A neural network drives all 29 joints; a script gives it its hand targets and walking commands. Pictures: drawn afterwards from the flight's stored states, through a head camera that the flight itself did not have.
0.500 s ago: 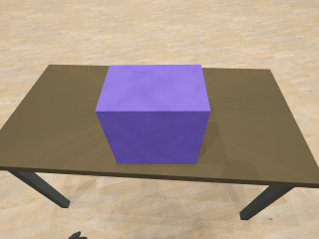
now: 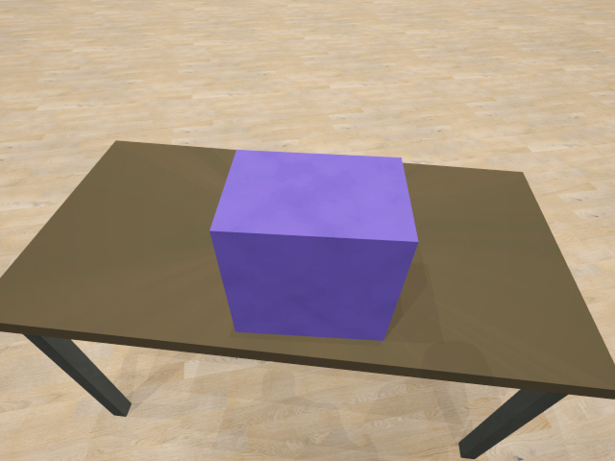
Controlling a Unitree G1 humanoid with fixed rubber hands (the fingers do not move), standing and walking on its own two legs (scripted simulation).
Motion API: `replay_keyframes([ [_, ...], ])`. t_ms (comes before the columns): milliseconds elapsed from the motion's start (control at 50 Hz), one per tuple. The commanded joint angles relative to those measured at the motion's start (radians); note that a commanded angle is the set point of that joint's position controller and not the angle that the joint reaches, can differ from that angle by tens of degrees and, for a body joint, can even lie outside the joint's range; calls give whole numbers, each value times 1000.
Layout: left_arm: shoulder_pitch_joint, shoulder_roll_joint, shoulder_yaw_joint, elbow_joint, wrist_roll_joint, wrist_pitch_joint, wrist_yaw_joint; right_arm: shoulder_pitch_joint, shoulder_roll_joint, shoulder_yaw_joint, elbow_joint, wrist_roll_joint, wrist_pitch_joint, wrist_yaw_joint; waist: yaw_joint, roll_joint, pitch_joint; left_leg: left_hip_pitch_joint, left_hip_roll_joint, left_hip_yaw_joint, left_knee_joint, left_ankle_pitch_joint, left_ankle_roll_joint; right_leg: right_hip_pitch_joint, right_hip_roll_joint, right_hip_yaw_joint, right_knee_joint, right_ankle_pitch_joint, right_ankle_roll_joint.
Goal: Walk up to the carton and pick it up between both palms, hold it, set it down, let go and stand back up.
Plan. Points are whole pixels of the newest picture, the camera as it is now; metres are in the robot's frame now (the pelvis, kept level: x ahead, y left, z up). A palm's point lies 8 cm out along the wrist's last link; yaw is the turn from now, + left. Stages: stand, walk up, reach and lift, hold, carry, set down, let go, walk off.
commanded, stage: walk up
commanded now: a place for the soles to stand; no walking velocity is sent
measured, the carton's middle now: (313, 249) +0.46 +0.01 -0.01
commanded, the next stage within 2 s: reach and lift in 1.46 s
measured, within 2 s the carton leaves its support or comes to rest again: neither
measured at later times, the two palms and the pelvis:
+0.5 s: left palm out of the picture +0.02 +0.24 -0.14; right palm out of the picture +0.01 -0.25 -0.14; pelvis +0.00 -0.01 +0.00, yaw +1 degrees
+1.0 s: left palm out of the picture +0.03 +0.26 -0.14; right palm out of the picture +0.00 -0.24 -0.14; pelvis +0.01 +0.01 +0.00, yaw -3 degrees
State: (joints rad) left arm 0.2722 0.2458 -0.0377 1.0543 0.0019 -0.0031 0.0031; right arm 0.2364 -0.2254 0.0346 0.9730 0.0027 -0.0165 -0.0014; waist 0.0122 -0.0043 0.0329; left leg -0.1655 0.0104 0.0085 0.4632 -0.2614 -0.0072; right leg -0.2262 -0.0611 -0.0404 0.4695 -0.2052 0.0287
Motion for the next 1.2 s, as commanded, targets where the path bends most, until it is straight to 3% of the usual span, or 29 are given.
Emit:
replay_keyframes([
  [0,16,118,20,-29,-2,-22,6,11,-125,-22,-20,-6,-10,-7,-5,18,-10,-44,82,-74,-80,90,58,25,-70,100,-96,85,-54],
  [20,12,124,17,-30,-6,-21,6,12,-121,-19,-23,-4,-9,-7,-10,21,15,-50,79,-72,-87,82,49,-1,-65,106,-107,44,-55],
  [60,19,130,18,-14,-4,-12,6,34,-125,-19,-9,-6,-7,-10,-12,-60,49,-58,83,-80,-82,61,52,-18,-56,86,-126,-6,-48],
  [140,24,138,15,-17,-7,-13,5,27,-126,-12,17,-10,-4,-14,-4,-33,0,-24,68,-58,-68,32,49,-10,-75,133,-156,-60,-65],
  [160,12,152,16,-22,-5,-11,7,40,-117,-10,17,-4,-6,-13,-20,-11,0,-33,67,-50,-68,37,38,8,-81,137,-162,-73,-68],
  [180,17,157,21,-22,-8,-11,8,60,-119,-7,26,-2,-10,-13,-15,-45,-26,-40,71,-68,-77,49,42,25,-70,123,-152,-61,-65],
  [240,5,144,22,-19,-11,-6,7,69,-149,-9,37,-7,-11,-18,-15,-9,5,-78,76,-61,-86,34,41,29,-65,103,-139,-55,-70],
  [260,9,141,19,-10,-5,-2,7,67,-138,-4,47,-6,-11,-19,-14,-31,41,-81,79,-77,-95,57,37,13,-60,100,-129,-11,-65],
  [320,19,121,13,-4,0,-5,7,66,-144,-5,49,-1,-16,-20,-4,36,0,-89,87,-87,-107,59,49,52,-54,81,-106,-5,-60],
  [360,21,130,13,2,-3,-5,10,64,-131,-3,50,3,-12,-20,0,-5,36,-88,87,-96,-108,58,47,27,-58,82,-107,-13,-60],
  [440,5,137,13,4,1,-3,13,103,-136,2,67,-5,-12,-20,-11,-4,23,-105,89,-99,-111,51,40,67,-57,83,-108,-24,-58],
  [480,-1,119,8,5,1,-4,13,75,-137,1,64,-6,-14,-21,-6,49,31,-103,89,-101,-107,89,44,64,-51,68,-104,28,-59],
  [520,-5,121,8,6,-4,-7,12,75,-138,3,67,-10,-15,-22,-7,10,37,-89,97,-97,-92,158,47,61,-66,67,-99,96,-62],
  [540,-6,130,11,3,-4,-7,11,88,-131,5,65,-6,-15,-23,-11,-25,34,-88,94,-100,-97,152,41,61,-60,64,-93,100,-61],
  [580,1,112,6,6,-9,-3,11,81,-136,3,74,-2,-13,-22,2,19,17,-92,89,-102,-98,118,48,76,-61,54,-104,48,-55],
  [600,21,128,12,-11,12,-14,13,81,-167,-6,89,-19,-1,-21,-1,59,2,-69,62,-58,-60,23,34,72,-87,122,-125,16,-70],
  [660,-12,158,23,-25,10,-12,17,119,-139,3,93,-20,10,-24,-13,5,40,-91,68,-69,-85,-39,30,30,-102,139,-143,-69,-89],
  [720,-5,144,11,-22,11,-12,14,104,-148,1,99,-13,10,-21,-22,-64,72,-88,71,-57,-82,-29,28,-3,-87,138,-162,-92,-72],
  [740,0,131,10,-26,9,-12,13,103,-160,-2,106,-11,9,-20,-17,-19,65,-96,59,-59,-81,-58,38,-1,-85,147,-163,-116,-69],
  [780,-2,127,11,-28,6,-13,14,104,-145,2,99,-15,7,-21,-21,-67,90,-93,73,-49,-88,-22,32,-28,-77,128,-152,-73,-68],
  [820,31,128,7,-19,6,-18,15,100,-169,-1,97,-9,2,-20,-14,-26,30,-61,81,-54,-90,33,36,30,-55,105,-111,37,-59],
  [880,39,128,11,-18,14,-21,16,80,-159,-1,104,-15,5,-22,5,-36,15,-63,83,-53,-83,48,43,45,-70,132,-97,69,-71],
  [900,28,140,13,-32,16,-18,17,101,-162,-1,106,-12,5,-23,-8,-44,6,-53,93,-52,-100,48,40,58,-66,127,-80,67,-72],
  [960,32,107,-1,-34,16,-16,17,67,-170,-2,96,-10,10,-25,3,88,18,-56,95,-51,-122,46,44,29,-42,106,-47,98,-63],
  [980,0,124,2,-36,18,-13,20,75,-147,-1,90,4,12,-25,-19,39,40,-76,98,-56,-149,58,47,17,-33,87,-20,102,-62],
  [1000,23,122,0,-36,17,-14,20,78,-167,-3,97,-3,11,-23,6,49,15,-50,106,-63,-145,64,49,30,-23,91,-26,78,-52],
  [1060,40,121,-4,-27,22,-16,25,83,-188,-16,93,-5,18,-25,-6,27,51,-18,104,-39,-148,111,58,-29,-18,90,-8,120,-45],
  [1120,41,108,-3,-30,20,-18,31,58,-187,-17,84,-1,22,-22,-1,59,41,-39,107,-9,-134,70,62,11,-19,89,-8,137,-42],
  [1180,40,119,-4,-26,18,-19,32,90,-155,-6,77,-8,22,-22,-17,-14,43,-35,98,4,-107,84,56,-1,-45,127,-4,204,-63],
])
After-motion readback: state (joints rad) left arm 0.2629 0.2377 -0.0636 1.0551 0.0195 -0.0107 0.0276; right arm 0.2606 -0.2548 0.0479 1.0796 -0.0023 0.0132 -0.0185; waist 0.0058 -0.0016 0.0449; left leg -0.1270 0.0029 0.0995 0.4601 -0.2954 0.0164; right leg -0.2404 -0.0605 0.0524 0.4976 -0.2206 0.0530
